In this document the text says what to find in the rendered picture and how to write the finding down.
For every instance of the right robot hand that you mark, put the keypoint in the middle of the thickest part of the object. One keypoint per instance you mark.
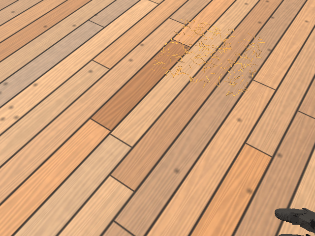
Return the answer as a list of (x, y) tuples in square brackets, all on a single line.
[(304, 217)]

